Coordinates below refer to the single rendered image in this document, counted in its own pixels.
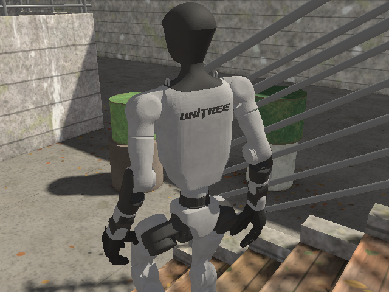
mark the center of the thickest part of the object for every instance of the left robot hand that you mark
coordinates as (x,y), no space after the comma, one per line
(112,247)

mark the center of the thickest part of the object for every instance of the right robot thigh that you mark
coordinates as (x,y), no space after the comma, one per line
(201,274)

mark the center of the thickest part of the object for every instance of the left robot upper arm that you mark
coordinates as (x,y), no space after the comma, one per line
(142,110)

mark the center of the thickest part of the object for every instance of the robot left shin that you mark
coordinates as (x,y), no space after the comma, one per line
(139,282)

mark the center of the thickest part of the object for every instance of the robot left forearm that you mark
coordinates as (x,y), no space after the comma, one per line
(126,208)

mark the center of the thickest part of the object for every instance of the robot right forearm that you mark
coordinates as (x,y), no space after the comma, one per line
(258,184)

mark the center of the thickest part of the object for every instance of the right robot upper arm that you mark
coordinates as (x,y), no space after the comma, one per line
(257,148)

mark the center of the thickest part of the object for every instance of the right robot hand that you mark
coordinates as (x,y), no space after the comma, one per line
(257,218)

